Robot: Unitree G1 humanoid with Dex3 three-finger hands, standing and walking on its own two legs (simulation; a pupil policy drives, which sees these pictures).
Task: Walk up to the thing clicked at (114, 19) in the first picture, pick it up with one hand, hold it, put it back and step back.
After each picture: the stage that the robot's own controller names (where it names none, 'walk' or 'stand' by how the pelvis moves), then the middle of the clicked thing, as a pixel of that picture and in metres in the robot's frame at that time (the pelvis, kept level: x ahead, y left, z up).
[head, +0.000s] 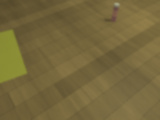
stand; (115, 12) +1.89 -0.44 -0.66
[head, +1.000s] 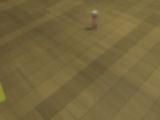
walk; (94, 20) +1.79 -0.01 -0.62
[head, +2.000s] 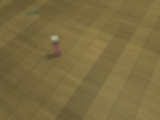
walk; (56, 46) +1.16 +0.34 -0.65
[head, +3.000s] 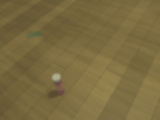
walk; (59, 84) +0.73 +0.28 -0.65
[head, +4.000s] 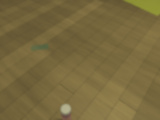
walk; (66, 116) +0.49 +0.14 -0.64
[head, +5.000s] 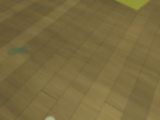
stand; out of the picture +0.37 +0.19 -0.64
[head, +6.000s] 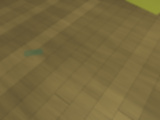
stand; out of the picture +0.35 +0.14 -0.65
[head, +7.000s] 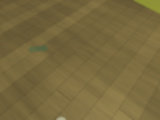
stand; out of the picture +0.38 +0.14 -0.65
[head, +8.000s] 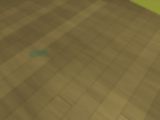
stand; out of the picture +0.35 +0.14 -0.66
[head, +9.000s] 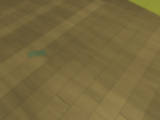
stand; out of the picture +0.34 +0.15 -0.66
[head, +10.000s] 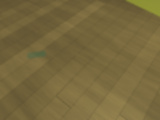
go down; out of the picture +0.34 +0.15 -0.66
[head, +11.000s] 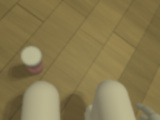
go down; (34, 62) +0.41 +0.17 -0.29
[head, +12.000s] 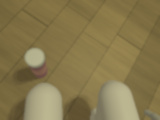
approach; (38, 65) +0.42 +0.17 -0.27
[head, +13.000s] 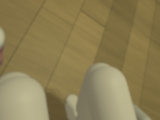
close in; out of the picture +0.42 +0.21 -0.17
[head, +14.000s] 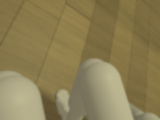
close; out of the picture +0.42 +0.22 -0.16
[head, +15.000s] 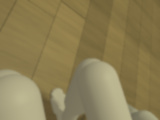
lift; out of the picture +0.40 +0.22 -0.17
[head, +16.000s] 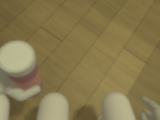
lift; (26, 76) +0.33 +0.18 +0.00
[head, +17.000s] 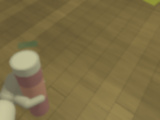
hold; (33, 88) +0.31 +0.16 +0.04
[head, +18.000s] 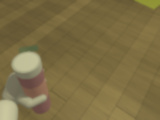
hold; (35, 87) +0.31 +0.16 +0.05
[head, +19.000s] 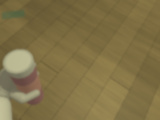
crouch; (28, 82) +0.34 +0.17 -0.02
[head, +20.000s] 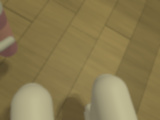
lower; out of the picture +0.48 +0.21 -0.03
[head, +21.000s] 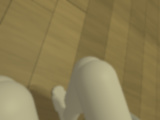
lower; out of the picture +0.46 +0.25 -0.16
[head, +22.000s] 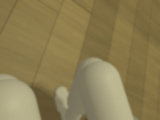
lower; out of the picture +0.44 +0.24 -0.17
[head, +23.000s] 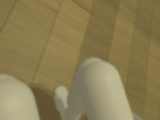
lower; out of the picture +0.42 +0.23 -0.17
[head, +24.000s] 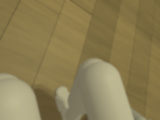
lower; out of the picture +0.41 +0.23 -0.18
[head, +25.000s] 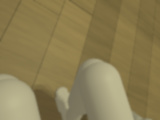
loosen; out of the picture +0.42 +0.21 -0.16
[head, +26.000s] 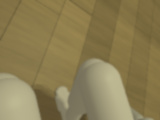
withdraw; out of the picture +0.42 +0.21 -0.18
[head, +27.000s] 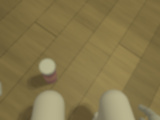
walk; (49, 72) +0.42 +0.15 -0.35
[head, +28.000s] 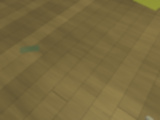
stand; out of the picture +0.35 +0.13 -0.59
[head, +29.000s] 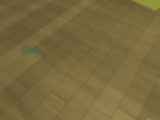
stand; out of the picture +0.35 +0.14 -0.60
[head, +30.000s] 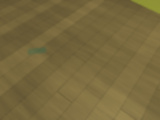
stand; out of the picture +0.36 +0.12 -0.64
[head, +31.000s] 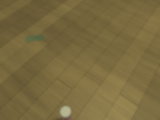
walk; (66, 116) +0.39 +0.10 -0.64
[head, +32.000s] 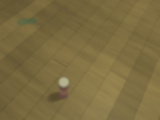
walk; (63, 88) +0.57 +0.11 -0.64
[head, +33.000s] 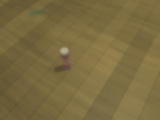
walk; (65, 59) +0.89 +0.22 -0.63
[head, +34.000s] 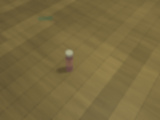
stand; (69, 61) +1.00 +0.12 -0.65
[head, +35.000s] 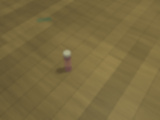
stand; (67, 61) +1.01 +0.15 -0.66
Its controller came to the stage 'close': yes
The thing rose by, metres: 0.70
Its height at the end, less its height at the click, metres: +0.00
